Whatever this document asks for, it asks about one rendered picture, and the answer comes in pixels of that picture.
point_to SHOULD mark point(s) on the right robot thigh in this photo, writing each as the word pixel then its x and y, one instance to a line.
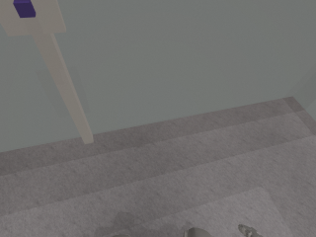
pixel 196 232

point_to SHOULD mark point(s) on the right robot hand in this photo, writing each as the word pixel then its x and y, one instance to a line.
pixel 248 231

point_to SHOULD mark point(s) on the button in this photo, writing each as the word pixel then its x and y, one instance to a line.
pixel 25 8

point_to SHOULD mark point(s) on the panel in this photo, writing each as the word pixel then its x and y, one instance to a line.
pixel 47 22

